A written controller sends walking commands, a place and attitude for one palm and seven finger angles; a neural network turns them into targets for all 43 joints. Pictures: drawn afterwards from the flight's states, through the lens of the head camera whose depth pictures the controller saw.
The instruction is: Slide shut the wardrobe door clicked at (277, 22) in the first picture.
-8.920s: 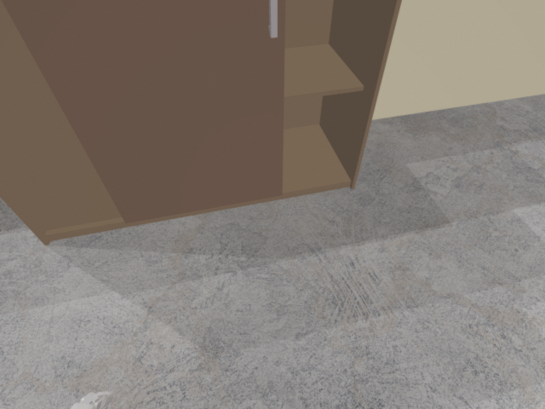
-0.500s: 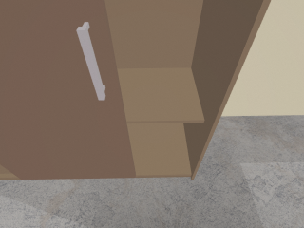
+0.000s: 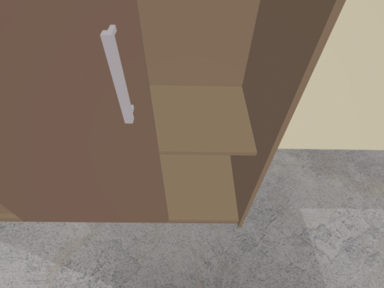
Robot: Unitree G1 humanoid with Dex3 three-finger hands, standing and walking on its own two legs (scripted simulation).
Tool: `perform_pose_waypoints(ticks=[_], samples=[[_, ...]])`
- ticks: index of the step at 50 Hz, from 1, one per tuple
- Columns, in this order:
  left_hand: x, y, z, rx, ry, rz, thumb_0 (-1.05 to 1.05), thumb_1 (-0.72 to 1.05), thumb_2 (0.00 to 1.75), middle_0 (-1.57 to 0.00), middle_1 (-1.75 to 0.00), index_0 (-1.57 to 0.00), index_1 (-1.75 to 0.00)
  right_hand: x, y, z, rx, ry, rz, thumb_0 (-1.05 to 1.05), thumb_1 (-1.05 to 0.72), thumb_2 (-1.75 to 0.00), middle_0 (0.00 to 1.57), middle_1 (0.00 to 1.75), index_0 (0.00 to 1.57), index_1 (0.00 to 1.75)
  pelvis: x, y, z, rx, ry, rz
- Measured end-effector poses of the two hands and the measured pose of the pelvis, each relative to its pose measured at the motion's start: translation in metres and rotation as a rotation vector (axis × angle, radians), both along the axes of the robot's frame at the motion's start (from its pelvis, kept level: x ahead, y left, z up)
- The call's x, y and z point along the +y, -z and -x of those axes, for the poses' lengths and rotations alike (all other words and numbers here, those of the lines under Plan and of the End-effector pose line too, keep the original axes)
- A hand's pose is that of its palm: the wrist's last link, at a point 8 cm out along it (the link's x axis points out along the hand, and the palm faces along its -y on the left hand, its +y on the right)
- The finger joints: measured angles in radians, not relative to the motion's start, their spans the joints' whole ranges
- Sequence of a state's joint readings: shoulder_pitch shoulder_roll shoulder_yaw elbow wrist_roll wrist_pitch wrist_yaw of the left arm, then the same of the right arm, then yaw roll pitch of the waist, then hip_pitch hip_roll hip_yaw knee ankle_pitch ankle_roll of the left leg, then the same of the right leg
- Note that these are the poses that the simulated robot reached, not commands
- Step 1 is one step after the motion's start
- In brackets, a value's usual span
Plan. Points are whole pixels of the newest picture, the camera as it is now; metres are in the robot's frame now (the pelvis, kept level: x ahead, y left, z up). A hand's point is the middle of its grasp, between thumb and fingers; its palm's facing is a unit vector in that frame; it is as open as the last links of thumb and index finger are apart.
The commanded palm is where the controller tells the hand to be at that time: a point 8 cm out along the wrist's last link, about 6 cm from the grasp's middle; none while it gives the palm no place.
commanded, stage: look again from close up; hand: left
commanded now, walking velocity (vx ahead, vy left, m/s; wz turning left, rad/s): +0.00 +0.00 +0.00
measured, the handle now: (121, 79) +0.51 +0.20 +0.17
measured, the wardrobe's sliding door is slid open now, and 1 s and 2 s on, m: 0.37 0.37 0.37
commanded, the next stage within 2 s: raise the hand with hooked fingers in 0.64 s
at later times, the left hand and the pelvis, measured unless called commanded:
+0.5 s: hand out of the picture -0.01 +0.16 -0.18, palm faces +0.05 -0.98 -0.17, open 7.4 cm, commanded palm none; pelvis +0.00 +0.00 +0.00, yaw +0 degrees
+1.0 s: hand (108, 242) +0.19 +0.17 +0.03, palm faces +0.14 -0.99 -0.04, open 7.7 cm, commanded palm +0.11 +0.23 -0.03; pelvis -0.03 +0.01 -0.03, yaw +2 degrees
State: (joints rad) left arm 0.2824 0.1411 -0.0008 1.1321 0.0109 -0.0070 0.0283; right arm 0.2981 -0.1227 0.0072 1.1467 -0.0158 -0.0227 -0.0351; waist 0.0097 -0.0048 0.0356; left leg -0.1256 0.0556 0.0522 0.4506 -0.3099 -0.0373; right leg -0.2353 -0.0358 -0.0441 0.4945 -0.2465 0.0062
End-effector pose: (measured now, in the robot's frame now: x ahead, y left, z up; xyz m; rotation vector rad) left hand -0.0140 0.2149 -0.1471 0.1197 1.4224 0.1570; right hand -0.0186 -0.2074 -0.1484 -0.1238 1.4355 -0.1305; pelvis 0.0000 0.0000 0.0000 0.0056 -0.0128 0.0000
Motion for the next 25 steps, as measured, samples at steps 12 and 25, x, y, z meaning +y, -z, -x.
perform_pose_waypoints(ticks=[12, 25], samples=[[-0.0007, 0.0014, 0.0032, 0.004, -0.007, 0.009, 0.0, 0.92, 0.9, -0.2, -0.3, -0.2, -0.3, 0.0061, -0.0005, 0.0011, -0.005, 0.006, -0.002, 0.0, -0.91, -0.9, 0.2, 0.3, 0.2, 0.3, 0.0028, 0.0, -0.0004, -0.003, 0.001, 0.0], [-0.001, 0.0007, 0.006, -0.001, -0.014, 0.007, 0.0, 0.92, 0.9, -0.2, -0.3, -0.2, -0.3, 0.0087, 0.0, 0.0023, -0.008, 0.004, -0.008, 0.0, -0.91, -0.9, 0.2, 0.3, 0.2, 0.3, 0.0031, -0.0004, 0.0014, -0.008, -0.002, -0.001]])
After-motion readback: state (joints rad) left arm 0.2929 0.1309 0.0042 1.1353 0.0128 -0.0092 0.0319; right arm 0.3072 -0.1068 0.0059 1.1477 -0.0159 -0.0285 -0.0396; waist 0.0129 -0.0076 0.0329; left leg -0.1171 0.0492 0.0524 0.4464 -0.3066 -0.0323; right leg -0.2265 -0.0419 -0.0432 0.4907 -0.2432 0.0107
